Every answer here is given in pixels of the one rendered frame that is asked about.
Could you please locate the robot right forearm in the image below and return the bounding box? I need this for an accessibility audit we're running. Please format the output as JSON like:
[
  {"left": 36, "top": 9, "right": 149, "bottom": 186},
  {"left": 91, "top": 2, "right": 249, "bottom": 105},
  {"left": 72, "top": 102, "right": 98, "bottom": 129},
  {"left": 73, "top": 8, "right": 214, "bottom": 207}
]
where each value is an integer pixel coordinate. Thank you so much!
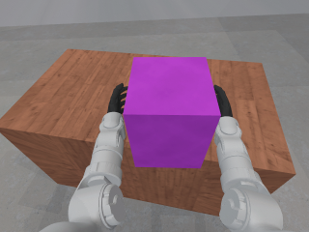
[{"left": 214, "top": 116, "right": 283, "bottom": 226}]

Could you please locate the carton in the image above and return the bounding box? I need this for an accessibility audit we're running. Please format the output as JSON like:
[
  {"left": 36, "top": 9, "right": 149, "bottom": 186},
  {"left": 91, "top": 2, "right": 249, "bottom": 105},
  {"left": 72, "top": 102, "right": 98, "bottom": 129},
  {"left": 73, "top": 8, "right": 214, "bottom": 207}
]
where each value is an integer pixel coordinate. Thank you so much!
[{"left": 123, "top": 57, "right": 221, "bottom": 168}]

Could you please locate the pedestal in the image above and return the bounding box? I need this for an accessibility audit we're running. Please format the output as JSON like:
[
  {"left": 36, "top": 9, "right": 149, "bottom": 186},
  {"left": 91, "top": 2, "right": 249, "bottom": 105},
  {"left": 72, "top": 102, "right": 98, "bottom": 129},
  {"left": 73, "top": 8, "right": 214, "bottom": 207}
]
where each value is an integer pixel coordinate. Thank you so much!
[{"left": 0, "top": 48, "right": 296, "bottom": 217}]

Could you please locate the robot left hand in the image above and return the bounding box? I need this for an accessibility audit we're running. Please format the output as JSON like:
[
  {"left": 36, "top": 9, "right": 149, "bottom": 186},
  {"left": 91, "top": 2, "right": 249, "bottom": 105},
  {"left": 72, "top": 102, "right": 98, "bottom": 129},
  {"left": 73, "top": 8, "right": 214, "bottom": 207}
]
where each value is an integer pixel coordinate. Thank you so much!
[{"left": 107, "top": 83, "right": 128, "bottom": 114}]

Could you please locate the robot left upper arm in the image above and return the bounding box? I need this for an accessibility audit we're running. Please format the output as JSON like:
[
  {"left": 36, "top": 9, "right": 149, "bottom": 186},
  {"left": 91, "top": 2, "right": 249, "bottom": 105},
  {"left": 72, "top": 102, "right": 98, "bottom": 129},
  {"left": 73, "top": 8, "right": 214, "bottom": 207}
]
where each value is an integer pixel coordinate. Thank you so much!
[{"left": 39, "top": 183, "right": 126, "bottom": 232}]

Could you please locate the robot left forearm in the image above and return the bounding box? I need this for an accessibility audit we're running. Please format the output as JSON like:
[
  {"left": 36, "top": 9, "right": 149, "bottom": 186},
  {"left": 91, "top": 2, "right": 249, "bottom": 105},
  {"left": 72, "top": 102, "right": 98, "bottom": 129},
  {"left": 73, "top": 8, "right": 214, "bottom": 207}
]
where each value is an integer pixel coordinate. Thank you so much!
[{"left": 68, "top": 112, "right": 126, "bottom": 219}]

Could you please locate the robot right hand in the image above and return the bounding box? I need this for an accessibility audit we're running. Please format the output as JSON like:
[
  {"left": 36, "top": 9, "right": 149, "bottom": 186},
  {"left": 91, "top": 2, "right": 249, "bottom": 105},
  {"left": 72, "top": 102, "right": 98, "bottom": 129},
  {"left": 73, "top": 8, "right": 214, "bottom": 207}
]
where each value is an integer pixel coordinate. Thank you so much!
[{"left": 213, "top": 85, "right": 233, "bottom": 117}]

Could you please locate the robot right upper arm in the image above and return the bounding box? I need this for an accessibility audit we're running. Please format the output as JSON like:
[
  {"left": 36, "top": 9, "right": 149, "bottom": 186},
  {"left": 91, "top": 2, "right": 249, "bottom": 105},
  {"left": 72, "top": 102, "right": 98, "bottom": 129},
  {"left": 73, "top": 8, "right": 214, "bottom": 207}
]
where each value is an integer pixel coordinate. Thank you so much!
[{"left": 219, "top": 187, "right": 296, "bottom": 232}]

